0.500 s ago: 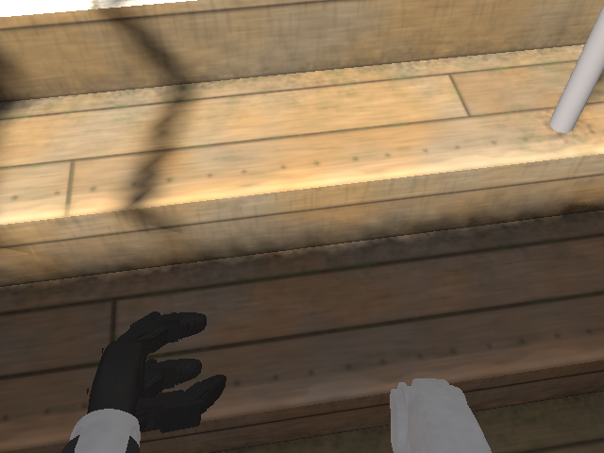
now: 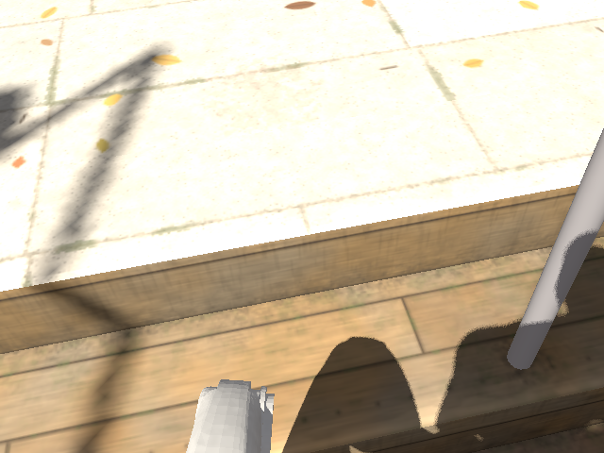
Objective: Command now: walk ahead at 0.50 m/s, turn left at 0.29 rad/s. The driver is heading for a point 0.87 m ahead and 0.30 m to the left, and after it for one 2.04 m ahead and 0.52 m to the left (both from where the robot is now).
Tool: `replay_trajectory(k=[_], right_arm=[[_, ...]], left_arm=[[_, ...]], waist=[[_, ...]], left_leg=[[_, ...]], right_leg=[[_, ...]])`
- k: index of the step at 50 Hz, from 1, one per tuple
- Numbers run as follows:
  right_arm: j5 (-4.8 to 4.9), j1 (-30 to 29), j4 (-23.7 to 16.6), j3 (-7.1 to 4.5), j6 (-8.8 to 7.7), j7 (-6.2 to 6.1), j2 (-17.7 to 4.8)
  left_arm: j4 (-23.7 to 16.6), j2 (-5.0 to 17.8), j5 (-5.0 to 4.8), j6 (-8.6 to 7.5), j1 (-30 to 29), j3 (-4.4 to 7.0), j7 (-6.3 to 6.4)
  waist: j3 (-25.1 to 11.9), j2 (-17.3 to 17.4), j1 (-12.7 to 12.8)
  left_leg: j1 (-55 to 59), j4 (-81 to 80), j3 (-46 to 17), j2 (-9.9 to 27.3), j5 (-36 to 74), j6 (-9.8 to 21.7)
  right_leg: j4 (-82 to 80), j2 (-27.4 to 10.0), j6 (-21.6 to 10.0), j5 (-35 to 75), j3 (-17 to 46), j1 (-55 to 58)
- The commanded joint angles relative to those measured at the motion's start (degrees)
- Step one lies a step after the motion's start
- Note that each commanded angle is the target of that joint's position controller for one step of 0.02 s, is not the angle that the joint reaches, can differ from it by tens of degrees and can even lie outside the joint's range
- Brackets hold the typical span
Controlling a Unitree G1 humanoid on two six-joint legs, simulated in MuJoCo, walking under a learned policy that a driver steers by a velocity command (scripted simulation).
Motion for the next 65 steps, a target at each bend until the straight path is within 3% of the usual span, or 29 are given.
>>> replay_trajectory(k=[1,3,5,7,8,9,10,12,14,16,18,20,24,26,27,28,29,31,34,36,48,51,55,57,58,59,60,62,65], right_arm=[[-1.53,-7.66,-5.94,-1.20,1.30,0.12,-3.31],[-0.10,-12.86,-10.92,-3.02,4.20,2.22,-10.48],[-0.98,-6.39,-10.90,-1.24,5.06,2.63,-6.81],[0.52,19.81,-1.38,-2.42,4.30,0.11,-8.37],[-0.59,40.07,7.04,-3.54,3.76,-0.57,-12.00],[-5.13,41.96,6.46,-3.24,2.36,1.01,-10.26],[-5.20,33.46,8.84,-5.37,0.35,0.66,-13.28],[-3.08,17.96,11.60,-2.63,-3.11,1.96,-3.99],[-2.96,9.70,15.25,-0.25,-4.46,2.33,3.02],[-3.43,5.90,13.49,-0.91,-7.29,1.18,-0.12],[-6.61,23.53,20.61,-1.50,-7.03,0.14,-3.62],[-7.76,29.61,21.84,-1.42,-6.63,1.38,-4.53],[-2.38,19.47,13.57,-2.53,-6.67,4.42,-8.90],[-0.96,13.86,9.50,-5.40,-8.70,3.82,-16.81],[-1.66,12.95,8.94,-5.76,-9.68,3.88,-13.80],[-4.88,20.86,8.48,-2.67,-9.60,4.66,-3.18],[-4.05,18.34,12.40,-3.93,-7.49,5.42,-4.34],[-1.79,17.39,14.42,-3.51,-5.04,5.12,-2.34],[-3.76,11.09,13.08,-2.16,-2.47,3.85,-0.92],[-3.36,8.17,11.54,-0.96,-1.29,3.56,0.43],[-1.33,-19.09,-0.01,1.50,-0.67,2.52,-2.08],[-2.14,-29.96,-5.08,2.12,2.94,2.29,0.22],[-2.23,-17.78,-2.43,-0.72,2.69,3.65,-2.76],[-1.75,-2.01,2.35,-2.24,0.67,2.28,-5.82],[1.01,10.44,5.90,-3.22,0.32,1.16,-8.82],[-2.11,25.31,12.49,-5.29,0.47,0.38,-12.57],[-4.27,31.48,14.50,-6.91,0.31,0.39,-16.49],[-3.95,20.08,15.83,-5.87,-3.41,-1.07,-9.86],[-4.69,4.06,16.63,-2.24,-4.95,1.24,1.04]], left_arm=[[-3.13,9.12,-1.26,-1.60,1.44,0.47,-0.53],[-5.33,16.22,-3.93,-2.33,-4.41,2.01,-2.24],[-4.22,21.06,-5.15,-2.31,-0.75,3.35,-1.90],[-5.20,23.22,-1.72,-0.25,-6.48,5.40,-2.18],[-8.64,15.09,3.76,0.35,-4.44,3.54,-3.27],[-7.98,15.91,-0.75,1.14,-7.77,5.41,-4.43],[-11.71,11.75,-4.86,0.83,-11.67,4.98,-2.99],[-16.28,6.78,-1.07,1.26,-18.96,2.73,0.97],[-17.37,3.11,-0.72,2.41,-18.52,0.66,3.51],[-19.83,5.35,-3.46,1.93,-22.55,0.81,5.01],[-25.65,2.89,-3.94,1.54,-35.12,-1.35,5.62],[-27.77,5.72,-3.31,1.95,-43.66,-1.68,6.16],[-28.40,-1.40,-4.05,3.31,-45.25,-3.61,3.54],[-22.90,9.75,-5.71,2.45,-33.48,0.44,3.57],[-19.86,13.22,-4.21,2.02,-21.70,2.29,5.60],[-17.01,15.69,-3.42,2.04,-8.37,3.43,6.69],[-13.02,16.84,-0.85,3.39,1.31,3.50,6.30],[-9.17,15.96,-4.24,1.22,-8.76,4.60,6.44],[-5.94,-4.15,-4.65,1.58,-20.38,0.31,6.64],[-3.58,-5.52,-3.42,1.03,-21.24,0.26,7.17],[7.59,-0.36,3.99,-0.43,6.45,-2.34,4.84],[9.21,0.41,1.83,0.05,10.00,-2.48,2.44],[4.05,12.55,-3.03,-4.20,3.72,0.29,2.74],[1.63,17.70,-1.02,-3.43,-0.86,2.75,2.90],[0.03,13.99,2.38,-4.09,3.64,2.81,2.63],[-0.99,11.74,2.61,-3.27,-0.64,2.71,0.84],[-2.30,6.87,-1.87,-1.81,-3.89,2.85,-1.00],[-5.27,1.09,-2.14,-2.50,-11.39,1.86,0.11],[-9.87,-0.72,-3.18,-0.72,-14.99,0.79,2.32]], waist=[[0.37,-10.56,-3.58],[-3.79,-8.32,-5.83],[-3.61,-12.43,-6.02],[-8.28,-8.62,-12.09],[-27.21,11.65,-12.27],[-20.13,20.75,-14.74],[-5.05,6.22,-10.73],[-1.80,-0.03,-0.60],[3.30,-3.96,5.74],[2.47,-3.36,5.49],[2.12,6.53,-0.14],[-0.55,-0.92,-3.01],[2.37,10.35,1.82],[-5.62,8.69,7.76],[-11.85,3.10,11.21],[-28.07,-14.27,11.51],[-22.72,-17.17,14.46],[-1.90,-8.22,6.91],[-2.56,3.92,-0.58],[-1.53,3.46,-2.93],[5.11,1.25,6.01],[6.60,-4.84,6.17],[2.21,-9.55,-3.71],[-3.51,-14.10,-8.65],[-14.69,-6.81,-9.01],[-14.58,1.88,-14.17],[-15.88,5.85,-12.70],[-2.42,2.71,-6.75],[0.19,-3.93,5.77]], left_leg=[[11.10,-7.66,11.53,-0.42,-6.10,-1.61],[39.64,-28.45,19.46,-4.50,-11.40,-1.78],[37.23,-49.99,19.52,-8.31,-27.67,-4.13],[58.97,-67.39,6.52,-9.31,-16.14,-0.24],[92.93,-64.58,-24.01,-0.04,14.77,16.84],[88.39,-84.74,-49.27,10.42,1.78,22.25],[82.23,-87.57,-44.37,12.39,-7.96,15.58],[73.45,-88.12,-29.92,8.62,-4.99,12.11],[57.79,-91.49,-17.64,5.18,-9.47,7.16],[47.01,-94.92,-9.54,0.82,-12.13,3.92],[55.21,-96.24,-18.02,3.71,-7.72,4.84],[69.64,-94.91,-21.56,5.86,-13.28,3.58],[42.74,-112.15,-21.77,13.16,0.68,9.16],[60.77,-97.44,-14.27,10.86,63.06,5.46],[55.24,-79.10,-13.77,7.27,62.17,1.39],[36.38,-58.68,-12.42,-1.37,25.71,-0.81],[31.71,-26.51,-16.26,-4.48,-4.37,-1.60],[20.74,-9.12,-9.76,1.29,3.34,-0.55],[22.39,-6.61,-10.07,4.48,-1.71,3.49],[17.71,-7.97,-8.73,5.58,-2.38,4.41],[-5.45,-8.06,4.81,6.69,-2.83,8.87],[5.09,-24.10,9.34,9.41,-11.87,6.65],[34.50,-41.28,16.23,-1.79,-22.21,3.74],[53.10,-51.74,13.91,-5.80,-17.42,3.59],[83.21,-51.59,-3.77,-2.95,-8.68,7.78],[98.13,-72.42,-23.13,1.37,-14.51,10.11],[91.05,-89.22,-46.55,10.09,-21.15,14.30],[68.43,-88.91,-42.68,9.23,-30.23,12.66],[53.90,-90.74,-26.83,9.61,-8.52,10.25]], right_leg=[[-10.78,-13.08,-0.70,61.33,1.73,0.56],[-13.45,-14.23,-2.86,112.26,-1.07,-11.56],[-2.69,-21.85,-2.69,140.04,1.72,11.15],[24.25,-20.92,3.22,141.17,1.26,5.91],[56.47,-11.62,7.97,82.59,6.77,-23.23],[86.52,6.46,8.75,20.19,14.81,-40.99],[98.63,8.37,1.78,20.10,16.71,-56.37],[99.71,2.44,-3.69,13.18,13.79,-63.12],[94.38,-2.83,-5.28,7.68,9.32,-59.35],[79.88,-5.09,-2.72,5.02,4.67,-49.85],[97.48,-2.77,-2.15,-13.73,3.99,-61.38],[79.23,-5.40,-3.05,-5.70,4.08,-68.97],[61.88,-3.70,3.17,-6.92,-8.54,-26.30],[45.42,3.04,2.01,0.34,-8.62,-17.81],[33.77,-0.83,-2.42,10.03,3.96,-1.03],[16.00,-15.63,-15.01,10.11,37.27,22.86],[-1.30,-23.05,-17.28,-13.09,60.56,13.05],[1.22,-21.68,-10.23,-23.78,42.05,-8.49],[0.14,-20.14,-7.08,-3.11,23.09,-15.54],[-3.54,-18.23,-5.22,1.48,12.94,-14.22],[-19.47,-16.68,-4.35,11.83,-8.43,8.86],[-28.05,-21.54,-3.93,26.90,-10.31,8.03],[-14.48,-21.95,-2.14,99.71,-17.06,12.07],[-0.09,-21.97,-0.33,114.04,-16.34,13.42],[16.36,-18.24,3.11,102.88,-9.90,-9.05],[35.29,-7.84,4.30,46.90,-7.07,-28.69],[67.25,1.53,3.08,17.16,5.13,-34.04],[89.03,0.36,0.53,21.46,14.92,-42.74],[87.96,-1.90,-2.68,18.40,13.56,-45.49]])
